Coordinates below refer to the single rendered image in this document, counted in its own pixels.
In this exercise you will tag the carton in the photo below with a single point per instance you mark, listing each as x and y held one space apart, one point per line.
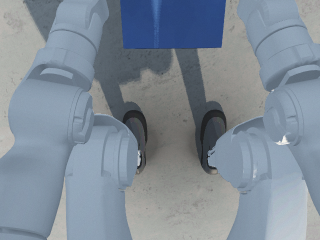
172 24

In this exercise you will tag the robot right foot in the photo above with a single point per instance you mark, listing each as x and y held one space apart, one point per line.
213 126

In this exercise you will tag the left robot forearm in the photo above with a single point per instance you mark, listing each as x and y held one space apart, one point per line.
72 46

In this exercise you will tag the right robot forearm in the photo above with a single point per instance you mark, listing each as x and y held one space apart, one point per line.
281 42

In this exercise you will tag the robot right upper arm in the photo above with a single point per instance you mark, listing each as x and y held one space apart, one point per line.
292 118

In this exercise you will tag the robot foot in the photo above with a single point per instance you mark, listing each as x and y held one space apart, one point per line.
137 124
213 126

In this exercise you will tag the robot left foot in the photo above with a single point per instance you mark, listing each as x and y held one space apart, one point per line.
137 124

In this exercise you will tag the robot left upper arm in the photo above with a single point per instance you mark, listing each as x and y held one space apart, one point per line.
47 120

